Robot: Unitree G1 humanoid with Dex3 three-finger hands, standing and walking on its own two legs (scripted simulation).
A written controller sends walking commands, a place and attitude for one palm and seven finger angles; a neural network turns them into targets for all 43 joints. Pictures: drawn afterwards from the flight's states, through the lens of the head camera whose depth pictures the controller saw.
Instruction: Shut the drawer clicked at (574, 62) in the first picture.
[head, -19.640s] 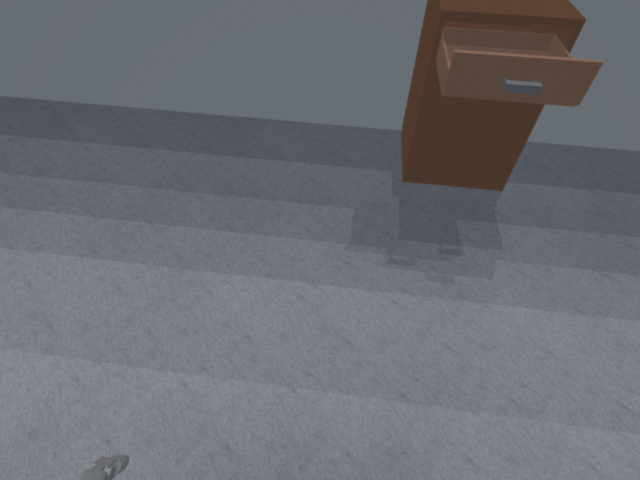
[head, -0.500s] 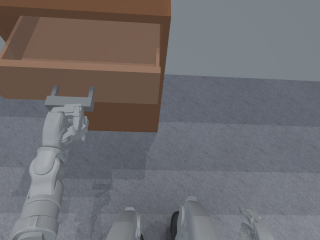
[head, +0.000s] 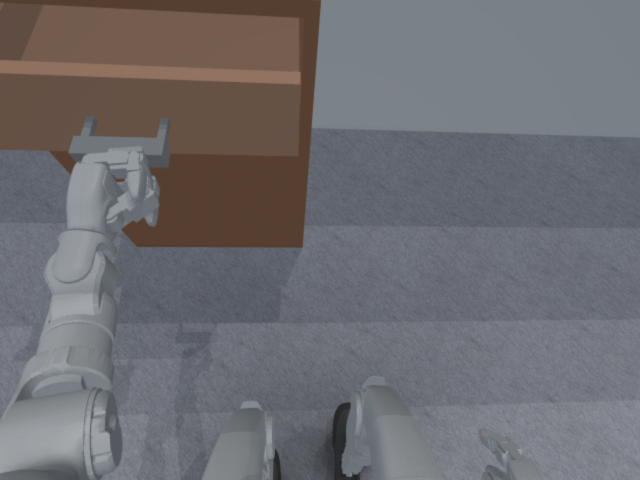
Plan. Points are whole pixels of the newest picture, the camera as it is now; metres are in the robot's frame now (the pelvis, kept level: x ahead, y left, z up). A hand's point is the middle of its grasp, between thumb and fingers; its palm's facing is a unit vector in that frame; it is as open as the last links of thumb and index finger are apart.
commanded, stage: push the drawer shut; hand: left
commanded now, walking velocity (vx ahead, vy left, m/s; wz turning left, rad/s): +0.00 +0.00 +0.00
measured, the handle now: (124, 138) +0.53 +0.24 +0.03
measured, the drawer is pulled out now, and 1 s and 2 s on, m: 0.11 0.00 0.00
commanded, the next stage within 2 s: pull the fist back off the drawer in 1.16 s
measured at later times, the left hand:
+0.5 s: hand (160, 149) +0.51 +0.19 +0.02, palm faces -0.02 -1.00 -0.04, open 3.4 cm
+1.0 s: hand (160, 121) +0.56 +0.20 +0.02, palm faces -0.02 -1.00 -0.04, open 3.2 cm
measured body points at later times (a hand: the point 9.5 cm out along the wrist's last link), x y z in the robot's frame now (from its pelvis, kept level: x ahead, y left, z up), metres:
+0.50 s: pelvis +0.00 +0.01 -0.01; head +0.18 +0.03 +0.41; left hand +0.51 +0.25 +0.03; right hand +0.03 -0.26 -0.12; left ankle -0.01 +0.09 -0.62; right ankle +0.08 -0.11 -0.62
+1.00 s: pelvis +0.00 +0.01 -0.01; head +0.20 +0.04 +0.39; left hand +0.55 +0.25 +0.03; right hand +0.00 -0.25 -0.12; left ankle -0.01 +0.09 -0.62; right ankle +0.08 -0.11 -0.62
